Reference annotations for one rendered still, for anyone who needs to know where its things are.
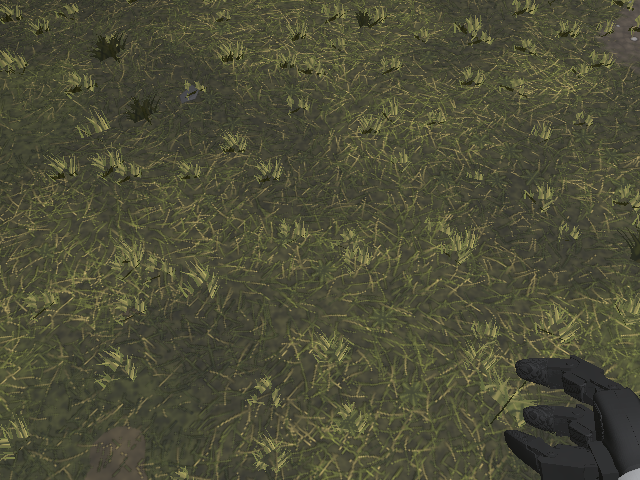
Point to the right robot hand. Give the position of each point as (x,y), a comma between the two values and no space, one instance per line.
(608,437)

